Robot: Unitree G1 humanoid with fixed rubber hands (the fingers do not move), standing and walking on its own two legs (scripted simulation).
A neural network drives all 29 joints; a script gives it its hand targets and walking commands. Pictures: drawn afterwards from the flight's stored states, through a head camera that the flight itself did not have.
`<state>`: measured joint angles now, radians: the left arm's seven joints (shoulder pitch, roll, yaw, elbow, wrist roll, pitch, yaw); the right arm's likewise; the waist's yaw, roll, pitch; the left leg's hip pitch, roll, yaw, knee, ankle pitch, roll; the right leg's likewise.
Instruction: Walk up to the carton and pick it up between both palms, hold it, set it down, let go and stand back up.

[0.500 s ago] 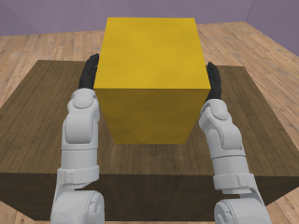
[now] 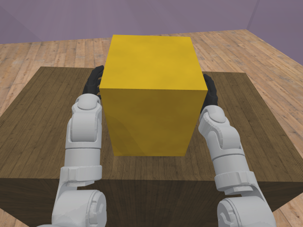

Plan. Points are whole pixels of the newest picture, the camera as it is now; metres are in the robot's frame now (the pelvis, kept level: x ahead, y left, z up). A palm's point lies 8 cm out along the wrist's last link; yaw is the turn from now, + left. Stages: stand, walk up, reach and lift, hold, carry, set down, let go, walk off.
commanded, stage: hold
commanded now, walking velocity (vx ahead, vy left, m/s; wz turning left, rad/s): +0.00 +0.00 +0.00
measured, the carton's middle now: (150, 98) +0.40 +0.01 +0.15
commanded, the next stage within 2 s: none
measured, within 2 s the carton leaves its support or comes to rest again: neither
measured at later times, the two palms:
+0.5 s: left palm (92, 93) +0.37 +0.15 +0.19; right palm (210, 101) +0.37 -0.14 +0.18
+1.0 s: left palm (90, 87) +0.37 +0.15 +0.22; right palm (212, 95) +0.36 -0.14 +0.20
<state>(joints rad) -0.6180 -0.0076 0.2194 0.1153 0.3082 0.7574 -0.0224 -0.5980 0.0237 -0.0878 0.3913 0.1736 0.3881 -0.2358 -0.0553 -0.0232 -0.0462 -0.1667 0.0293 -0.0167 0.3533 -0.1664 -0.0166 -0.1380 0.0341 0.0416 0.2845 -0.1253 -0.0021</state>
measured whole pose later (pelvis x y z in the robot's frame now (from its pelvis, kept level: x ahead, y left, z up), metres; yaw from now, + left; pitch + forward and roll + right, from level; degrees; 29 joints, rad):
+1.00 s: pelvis +0.00 +0.00 +0.00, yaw +0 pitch -2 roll -1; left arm -0.64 -0.01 0.23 0.08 0.25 0.72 0.02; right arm -0.62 0.01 -0.09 0.34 0.19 0.37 -0.24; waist -0.06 -0.02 -0.06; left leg -0.15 0.03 -0.02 0.34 -0.16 -0.02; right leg -0.12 0.03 0.04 0.27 -0.12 0.00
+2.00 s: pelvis +0.00 +0.00 +0.00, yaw +0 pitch -2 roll -1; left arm -0.64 -0.01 0.23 0.07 0.24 0.73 0.02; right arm -0.64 0.00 -0.07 0.35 0.19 0.38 -0.25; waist -0.06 -0.02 0.00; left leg -0.14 0.03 -0.02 0.34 -0.15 -0.02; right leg -0.11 0.03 0.04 0.27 -0.11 0.00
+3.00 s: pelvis +0.00 +0.00 +0.00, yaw +0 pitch -2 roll -1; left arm -0.64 -0.01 0.23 0.08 0.28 0.74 0.00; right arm -0.64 0.00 -0.07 0.37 0.21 0.39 -0.25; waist -0.06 -0.02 -0.03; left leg -0.14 0.03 -0.02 0.34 -0.16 -0.02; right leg -0.10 0.03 0.04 0.26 -0.12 0.00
